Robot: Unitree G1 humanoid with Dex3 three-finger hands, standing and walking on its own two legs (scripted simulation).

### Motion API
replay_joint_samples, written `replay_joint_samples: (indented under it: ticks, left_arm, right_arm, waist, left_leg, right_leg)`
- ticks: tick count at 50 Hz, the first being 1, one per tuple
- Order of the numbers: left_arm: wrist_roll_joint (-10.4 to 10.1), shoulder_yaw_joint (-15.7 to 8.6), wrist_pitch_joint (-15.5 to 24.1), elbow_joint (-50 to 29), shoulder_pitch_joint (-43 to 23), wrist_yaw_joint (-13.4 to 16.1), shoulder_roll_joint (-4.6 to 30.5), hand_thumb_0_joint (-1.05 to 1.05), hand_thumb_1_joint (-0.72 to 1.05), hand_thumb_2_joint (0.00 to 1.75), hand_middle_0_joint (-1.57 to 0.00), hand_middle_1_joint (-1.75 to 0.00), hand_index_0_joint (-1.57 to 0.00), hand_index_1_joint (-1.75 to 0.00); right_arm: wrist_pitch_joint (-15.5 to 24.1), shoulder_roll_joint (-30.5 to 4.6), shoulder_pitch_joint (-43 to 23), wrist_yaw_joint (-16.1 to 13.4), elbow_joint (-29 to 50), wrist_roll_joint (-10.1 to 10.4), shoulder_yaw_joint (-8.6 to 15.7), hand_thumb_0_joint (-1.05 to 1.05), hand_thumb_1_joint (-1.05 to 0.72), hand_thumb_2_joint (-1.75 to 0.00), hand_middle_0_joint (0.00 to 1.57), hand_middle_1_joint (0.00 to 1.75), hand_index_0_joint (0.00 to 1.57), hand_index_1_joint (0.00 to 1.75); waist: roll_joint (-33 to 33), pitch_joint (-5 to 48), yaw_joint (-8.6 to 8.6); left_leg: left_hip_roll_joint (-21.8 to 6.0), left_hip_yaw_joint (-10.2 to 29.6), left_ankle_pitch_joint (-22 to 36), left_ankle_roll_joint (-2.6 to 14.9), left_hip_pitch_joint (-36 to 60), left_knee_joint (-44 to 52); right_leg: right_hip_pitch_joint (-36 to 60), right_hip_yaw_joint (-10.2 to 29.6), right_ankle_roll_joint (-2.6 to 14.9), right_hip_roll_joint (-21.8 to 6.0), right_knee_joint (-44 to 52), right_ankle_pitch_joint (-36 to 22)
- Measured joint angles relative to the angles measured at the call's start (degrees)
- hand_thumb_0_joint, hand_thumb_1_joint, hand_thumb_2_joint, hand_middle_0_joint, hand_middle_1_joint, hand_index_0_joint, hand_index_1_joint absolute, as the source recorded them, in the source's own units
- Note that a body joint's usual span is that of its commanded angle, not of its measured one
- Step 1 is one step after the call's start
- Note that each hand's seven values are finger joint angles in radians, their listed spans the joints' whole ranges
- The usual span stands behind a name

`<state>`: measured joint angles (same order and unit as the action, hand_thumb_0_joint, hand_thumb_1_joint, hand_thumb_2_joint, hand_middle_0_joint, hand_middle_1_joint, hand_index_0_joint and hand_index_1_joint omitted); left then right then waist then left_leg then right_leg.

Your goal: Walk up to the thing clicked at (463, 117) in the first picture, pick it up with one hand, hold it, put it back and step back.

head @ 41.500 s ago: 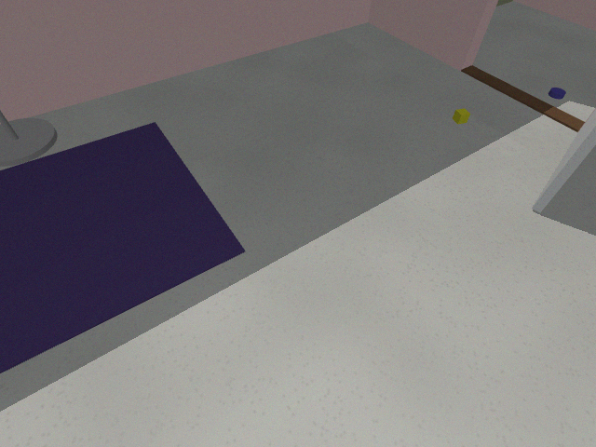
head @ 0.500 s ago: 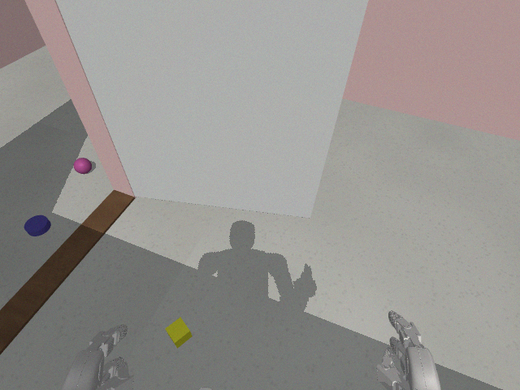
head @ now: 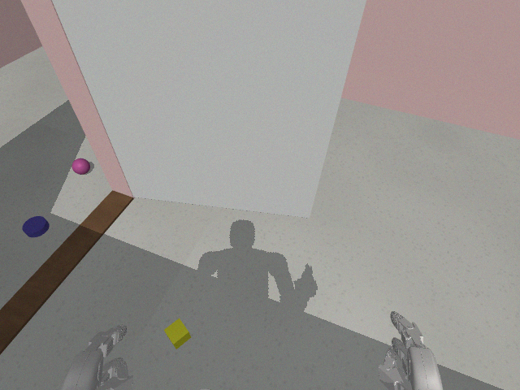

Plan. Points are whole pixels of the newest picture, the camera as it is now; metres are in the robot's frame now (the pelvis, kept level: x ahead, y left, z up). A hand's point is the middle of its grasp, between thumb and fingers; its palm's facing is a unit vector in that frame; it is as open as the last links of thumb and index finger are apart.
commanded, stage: home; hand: left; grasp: from above
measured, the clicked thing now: (177, 333) +0.42 +0.25 -0.68
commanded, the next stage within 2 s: stand in 0.20 s
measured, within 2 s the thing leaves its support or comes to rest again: neither
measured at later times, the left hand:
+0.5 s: hand out of the picture +0.14 +0.22 -0.09, palm faces +0.01 -0.94 -0.33, open 7.4 cm
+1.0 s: hand out of the picture +0.04 +0.25 -0.10, palm faces +0.02 -0.94 -0.34, open 7.4 cm
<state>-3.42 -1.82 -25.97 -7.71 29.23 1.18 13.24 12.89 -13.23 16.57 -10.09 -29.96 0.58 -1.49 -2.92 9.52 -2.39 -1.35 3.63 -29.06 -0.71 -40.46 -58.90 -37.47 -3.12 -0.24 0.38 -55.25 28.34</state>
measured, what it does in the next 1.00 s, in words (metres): rises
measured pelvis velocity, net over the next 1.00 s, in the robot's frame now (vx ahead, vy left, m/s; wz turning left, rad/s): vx -0.01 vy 0.01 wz -0.01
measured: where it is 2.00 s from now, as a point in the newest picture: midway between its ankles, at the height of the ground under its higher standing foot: outside the picture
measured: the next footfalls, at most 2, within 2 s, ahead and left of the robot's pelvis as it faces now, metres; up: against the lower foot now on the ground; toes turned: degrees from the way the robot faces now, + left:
none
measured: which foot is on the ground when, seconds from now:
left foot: down 0.00-1.00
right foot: down 0.00-1.00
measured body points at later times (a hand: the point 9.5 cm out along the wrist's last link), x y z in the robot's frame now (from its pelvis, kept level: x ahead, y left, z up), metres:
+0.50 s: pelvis -0.01 +0.00 +0.03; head +0.02 +0.01 +0.48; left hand +0.14 +0.27 -0.07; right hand +0.12 -0.27 -0.08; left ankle +0.00 +0.12 -0.68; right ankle -0.01 -0.13 -0.68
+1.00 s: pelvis -0.01 +0.01 +0.07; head -0.01 +0.01 +0.52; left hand +0.04 +0.30 -0.07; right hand +0.06 -0.26 -0.08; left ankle +0.00 +0.12 -0.68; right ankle -0.01 -0.13 -0.68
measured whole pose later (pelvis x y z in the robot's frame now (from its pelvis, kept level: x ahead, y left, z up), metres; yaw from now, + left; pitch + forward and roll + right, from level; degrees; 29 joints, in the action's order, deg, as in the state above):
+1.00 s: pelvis -0.01 +0.01 +0.07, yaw -1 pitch -4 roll +0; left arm 1.8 -2.0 -0.7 62.9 10.1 2.1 15.9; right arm 0.3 -16.0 8.7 -1.4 -62.5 -1.7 2.2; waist -0.8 -3.6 1.1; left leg 1.2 0.2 -12.0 0.8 -7.1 -23.0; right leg -6.7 -0.2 -1.8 -2.4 -23.5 12.9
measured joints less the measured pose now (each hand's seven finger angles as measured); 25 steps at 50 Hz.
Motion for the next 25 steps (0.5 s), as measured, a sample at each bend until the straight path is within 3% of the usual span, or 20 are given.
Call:
replay_joint_samples:
  ticks: [15, 19, 21, 25]
  left_arm:
    - [0.03, -0.04, 0.06, -0.37, 0.21, 0.04, -0.09, 0.02, 0.91, 0.9, -0.2, -0.3, -0.2, -0.3]
    - [4.78, 1.74, 13.34, 19.22, -10.18, 0.74, 1.55, 0.01, 0.9, 0.9, -0.2, -0.3, -0.2, -0.3]
    - [5.86, 1.55, 17.02, 28.1, -13.96, 0.69, 2.33, 0.01, 0.9, 0.9, -0.2, -0.3, -0.2, -0.3]
    - [6.02, 0.32, 20.6, 39.92, -16.79, 0.68, 3.29, 0.01, 0.91, 0.9, -0.2, -0.3, -0.2, -0.3]
  right_arm:
    - [-0.08, 0.16, 0.07, -0.06, 0.17, 0.07, -0.02, 0.01, -0.9, -0.9, 0.2, 0.3, 0.2, 0.3]
    - [-5.38, -1.3, -4.74, 4.31, -8.28, -5.24, 0.7, 0.01, -0.9, -0.9, 0.2, 0.3, 0.2, 0.3]
    - [-7.87, -2.06, -6.38, 6.59, -12.02, -5.3, 0.96, 0.01, -0.9, -0.9, 0.2, 0.3, 0.2, 0.3]
    - [-10.0, -2.75, -6.84, 8.91, -16.5, -4.07, 2.76, 0.01, -0.9, -0.9, 0.2, 0.3, 0.2, 0.3]
  waist:
    - [0.03, 0.05, 0.01]
    - [2.15, -6.65, 2.72]
    - [3.06, -8.68, 3.3]
    - [3.94, -10.59, 3.51]
  left_leg:
    - [-0.05, 0.07, -0.07, -0.07, -0.4, -0.21]
    - [0.75, -1.52, 1.96, 0.31, 6.84, 4.03]
    - [1.36, -2.09, 3.43, 0.43, 9.94, 6.99]
    - [2.0, -2.62, 5.84, 0.71, 14.7, 12.21]
  right_leg:
    - [-0.41, -0.05, 0.06, 0.06, -0.26, 0.1]
    - [5.58, 1.42, 0.32, -0.81, 1.97, -1.08]
    - [8.11, 1.94, 0.17, -1.45, 3.83, -2.02]
    - [12.37, 2.41, -0.22, -2.13, 8.04, -3.92]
